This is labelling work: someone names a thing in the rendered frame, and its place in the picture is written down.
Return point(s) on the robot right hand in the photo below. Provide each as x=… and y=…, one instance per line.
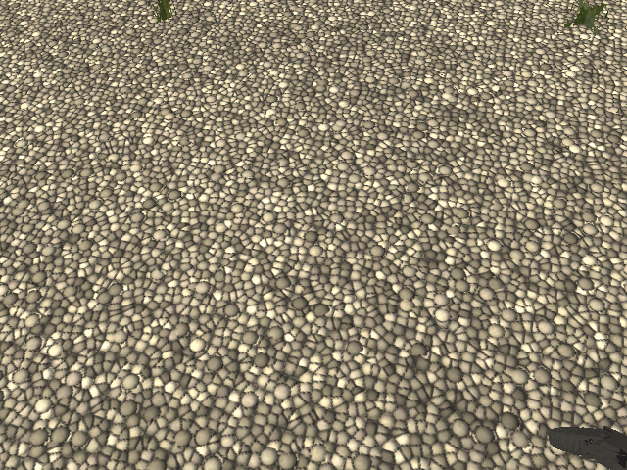
x=607, y=446

